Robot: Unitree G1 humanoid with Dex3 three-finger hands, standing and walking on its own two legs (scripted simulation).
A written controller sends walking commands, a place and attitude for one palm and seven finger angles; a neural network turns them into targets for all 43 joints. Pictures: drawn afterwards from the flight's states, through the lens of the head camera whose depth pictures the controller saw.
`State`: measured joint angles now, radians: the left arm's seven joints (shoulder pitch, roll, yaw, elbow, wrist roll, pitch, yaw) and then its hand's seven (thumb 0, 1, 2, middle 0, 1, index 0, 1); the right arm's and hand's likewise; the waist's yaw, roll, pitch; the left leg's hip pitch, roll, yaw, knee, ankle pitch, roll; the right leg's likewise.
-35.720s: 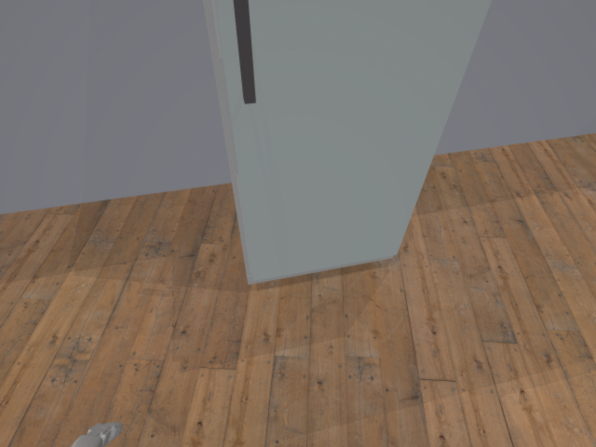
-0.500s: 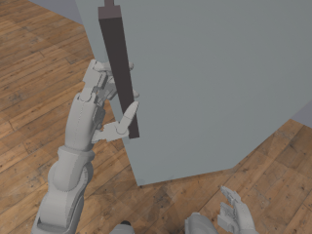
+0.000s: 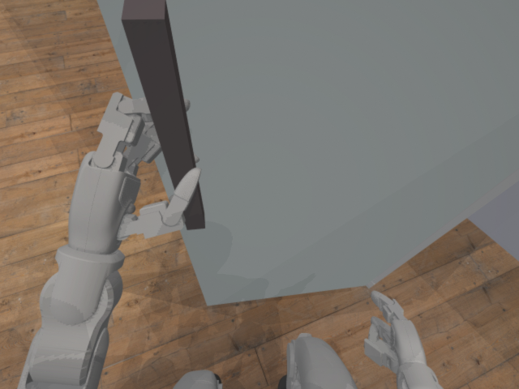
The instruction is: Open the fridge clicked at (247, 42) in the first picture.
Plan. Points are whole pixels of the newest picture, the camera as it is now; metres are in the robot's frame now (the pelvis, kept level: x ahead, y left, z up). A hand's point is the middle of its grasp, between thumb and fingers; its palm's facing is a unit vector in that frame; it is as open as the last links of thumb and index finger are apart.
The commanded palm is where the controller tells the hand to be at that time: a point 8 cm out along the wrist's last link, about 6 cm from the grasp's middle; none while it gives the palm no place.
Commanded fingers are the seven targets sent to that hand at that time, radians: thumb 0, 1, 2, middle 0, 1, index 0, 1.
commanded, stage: walk backward, drawing the door open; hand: left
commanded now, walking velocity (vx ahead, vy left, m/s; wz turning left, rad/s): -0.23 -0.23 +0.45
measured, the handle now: (180, 139) +0.33 +0.11 +0.22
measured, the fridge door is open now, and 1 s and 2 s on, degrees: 60 67 72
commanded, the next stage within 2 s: stop walking and hold the door back in 0.18 s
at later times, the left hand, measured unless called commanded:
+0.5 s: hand (215, 313) +0.18 +0.06 +0.19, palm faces +0.37 -0.90 -0.23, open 8.4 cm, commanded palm +0.17 +0.12 +0.18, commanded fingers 0.00 0.90 0.90 -0.45 -1.40 -0.45 -1.40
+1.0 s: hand (201, 266) +0.21 +0.08 +0.20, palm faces +0.34 -0.91 -0.23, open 8.2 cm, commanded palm +0.17 +0.12 +0.18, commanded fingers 0.00 0.90 0.90 -0.45 -1.40 -0.45 -1.40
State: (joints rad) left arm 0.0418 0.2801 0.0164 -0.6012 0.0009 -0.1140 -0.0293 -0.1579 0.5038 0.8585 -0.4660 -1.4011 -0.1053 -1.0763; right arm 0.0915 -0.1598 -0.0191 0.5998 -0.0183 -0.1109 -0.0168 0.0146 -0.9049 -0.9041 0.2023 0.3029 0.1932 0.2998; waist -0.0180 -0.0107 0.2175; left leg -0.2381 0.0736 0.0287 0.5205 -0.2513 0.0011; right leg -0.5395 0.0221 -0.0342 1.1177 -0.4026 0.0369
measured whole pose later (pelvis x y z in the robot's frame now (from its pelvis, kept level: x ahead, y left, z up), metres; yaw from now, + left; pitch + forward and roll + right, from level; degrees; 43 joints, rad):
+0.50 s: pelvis -0.07 -0.17 +0.00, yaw +14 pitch -1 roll +2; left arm -0.03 0.32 0.11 -0.26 -0.07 -0.13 0.05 -0.23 0.42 0.93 -0.45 -1.39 -0.16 -1.10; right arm 0.14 -0.28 -0.02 0.66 0.01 -0.04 -0.08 0.02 -0.91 -0.90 0.20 0.30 0.19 0.30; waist 0.02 -0.03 0.05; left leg -0.39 -0.04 0.07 1.01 -0.49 -0.02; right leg -0.26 -0.12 -0.14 0.50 -0.21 0.00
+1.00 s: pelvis -0.15 -0.17 -0.01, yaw +16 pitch -3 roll -1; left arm -0.67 0.28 0.06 0.43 -0.04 -0.11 0.04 -0.17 0.47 0.89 -0.38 -1.35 -0.15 -1.13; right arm 0.21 -0.18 0.05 0.74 0.03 -0.03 -0.07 0.02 -0.90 -0.90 0.21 0.30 0.20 0.30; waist 0.01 0.05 0.10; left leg -0.35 0.01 0.02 0.83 -0.46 0.01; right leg -0.25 -0.02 -0.07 0.58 -0.28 -0.01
